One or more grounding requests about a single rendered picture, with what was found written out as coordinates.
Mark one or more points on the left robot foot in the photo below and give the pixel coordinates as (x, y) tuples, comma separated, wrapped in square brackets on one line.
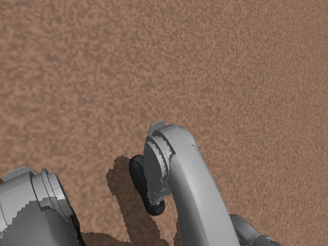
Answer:
[(77, 227)]

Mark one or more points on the right robot foot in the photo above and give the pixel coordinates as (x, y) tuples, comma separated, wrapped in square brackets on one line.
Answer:
[(136, 168)]

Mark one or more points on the right robot arm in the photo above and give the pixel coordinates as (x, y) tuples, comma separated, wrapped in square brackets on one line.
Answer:
[(265, 240)]

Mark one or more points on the right robot hand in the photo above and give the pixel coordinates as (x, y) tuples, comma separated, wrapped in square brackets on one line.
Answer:
[(246, 233)]

